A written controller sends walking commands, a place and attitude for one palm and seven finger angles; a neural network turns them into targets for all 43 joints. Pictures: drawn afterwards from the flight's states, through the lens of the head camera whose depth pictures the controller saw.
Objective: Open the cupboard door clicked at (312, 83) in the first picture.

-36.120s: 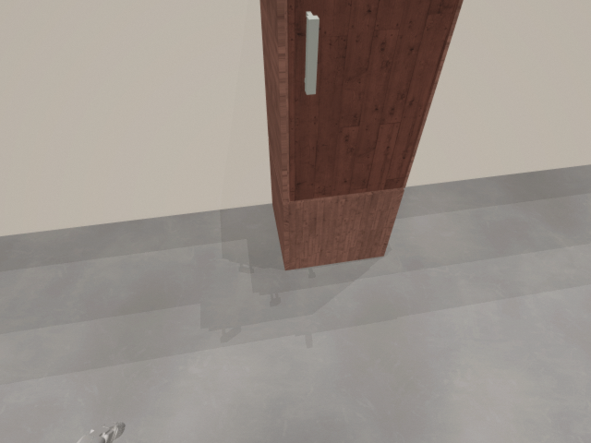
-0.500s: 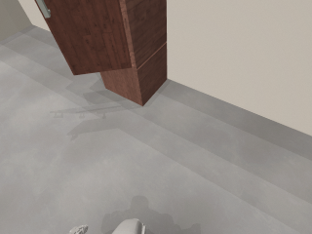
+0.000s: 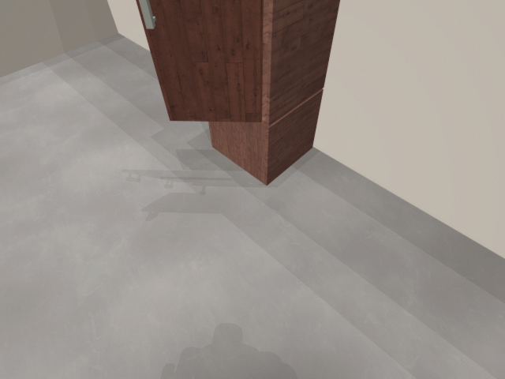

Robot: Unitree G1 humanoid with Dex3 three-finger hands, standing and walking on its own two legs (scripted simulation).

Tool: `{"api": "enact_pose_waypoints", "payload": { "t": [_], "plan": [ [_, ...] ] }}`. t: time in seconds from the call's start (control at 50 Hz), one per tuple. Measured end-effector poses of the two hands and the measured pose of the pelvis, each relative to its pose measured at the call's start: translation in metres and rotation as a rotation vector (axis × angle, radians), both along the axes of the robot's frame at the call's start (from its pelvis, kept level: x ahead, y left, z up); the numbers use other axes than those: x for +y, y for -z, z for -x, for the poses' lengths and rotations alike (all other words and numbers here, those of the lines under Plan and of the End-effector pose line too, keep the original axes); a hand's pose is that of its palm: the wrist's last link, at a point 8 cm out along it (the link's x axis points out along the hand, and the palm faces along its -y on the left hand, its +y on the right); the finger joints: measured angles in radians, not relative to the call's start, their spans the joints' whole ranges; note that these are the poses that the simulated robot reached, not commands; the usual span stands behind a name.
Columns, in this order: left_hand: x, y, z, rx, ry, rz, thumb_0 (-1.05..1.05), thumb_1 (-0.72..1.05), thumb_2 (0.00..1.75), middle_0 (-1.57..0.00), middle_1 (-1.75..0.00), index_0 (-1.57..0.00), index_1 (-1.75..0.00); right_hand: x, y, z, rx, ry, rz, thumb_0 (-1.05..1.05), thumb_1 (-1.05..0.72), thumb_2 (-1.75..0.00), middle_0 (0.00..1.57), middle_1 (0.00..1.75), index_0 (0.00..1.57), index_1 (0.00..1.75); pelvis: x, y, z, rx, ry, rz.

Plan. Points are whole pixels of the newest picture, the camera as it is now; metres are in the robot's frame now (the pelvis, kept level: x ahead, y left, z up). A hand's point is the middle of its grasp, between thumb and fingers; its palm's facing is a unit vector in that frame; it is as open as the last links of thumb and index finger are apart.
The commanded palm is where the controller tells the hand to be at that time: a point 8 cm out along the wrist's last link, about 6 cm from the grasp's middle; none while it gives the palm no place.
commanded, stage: take the last steps up to it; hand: left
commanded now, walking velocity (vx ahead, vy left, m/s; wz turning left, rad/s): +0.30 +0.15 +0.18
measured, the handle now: out of the picture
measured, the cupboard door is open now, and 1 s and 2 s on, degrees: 42 42 42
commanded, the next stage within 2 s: come to a stop and stand still in 1.20 s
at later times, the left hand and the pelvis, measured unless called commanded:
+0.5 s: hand out of the picture +0.06 +0.24 -0.19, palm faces +0.20 -0.97 -0.17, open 7.4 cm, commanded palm none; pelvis +0.16 +0.08 -0.02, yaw +6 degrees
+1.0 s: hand (152, 229) +0.44 +0.28 -0.15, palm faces +0.05 -0.97 -0.22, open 7.4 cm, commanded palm none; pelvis +0.34 +0.09 +0.00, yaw +3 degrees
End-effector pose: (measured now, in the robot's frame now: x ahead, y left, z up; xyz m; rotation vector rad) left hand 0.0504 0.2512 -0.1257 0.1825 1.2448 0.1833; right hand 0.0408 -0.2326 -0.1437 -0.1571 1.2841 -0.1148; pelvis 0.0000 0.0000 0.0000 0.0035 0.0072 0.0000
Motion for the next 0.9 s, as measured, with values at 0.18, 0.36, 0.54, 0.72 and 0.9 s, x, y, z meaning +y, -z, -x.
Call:
{"api": "enact_pose_waypoints", "payload": {
  "t": [0.18,0.36,0.54,0.72,0.9],
  "plan": [
    [-0.018,-0.005,-0.004,0.003,-0.087,-0.009,0.00,0.91,0.90,-0.20,-0.30,-0.20,-0.29,-0.016,0.005,-0.037,0.088,-0.029,-0.016,0.01,-0.91,-0.90,0.20,0.29,0.20,0.30,-0.005,-0.003,-0.044,-0.003,-0.069,-0.018],
    [-0.012,0.004,0.021,0.211,-0.201,0.083,0.00,0.90,0.90,-0.20,-0.30,-0.21,-0.29,0.026,-0.012,-0.160,-0.005,-0.142,0.002,0.00,-0.92,-0.90,0.19,0.29,0.20,0.30,0.032,-0.007,-0.105,0.026,-0.116,-0.028],
    [0.054,0.033,-0.031,0.299,-0.207,0.094,0.01,0.90,0.90,-0.20,-0.30,-0.20,-0.29,0.105,-0.008,-0.255,-0.166,-0.171,0.017,0.00,-0.91,-0.90,0.19,0.29,0.20,0.30,0.087,0.013,-0.169,-0.002,-0.097,-0.010],
    [0.098,0.003,-0.224,-0.032,-0.067,0.033,0.01,0.91,0.90,-0.19,-0.30,-0.20,-0.29,0.106,-0.008,-0.235,-0.029,-0.047,0.029,-0.02,-0.95,-0.90,0.20,0.29,0.21,0.30,0.110,-0.004,-0.228,-0.011,-0.064,-0.027],
    [0.084,-0.004,-0.372,-0.179,0.062,-0.002,0.00,0.91,0.90,-0.19,-0.30,-0.20,-0.29,0.105,0.018,-0.214,0.215,0.056,-0.033,0.00,-0.92,-0.90,0.20,0.29,0.20,0.30,0.099,0.011,-0.309,-0.013,-0.037,-0.037]
  ]
}}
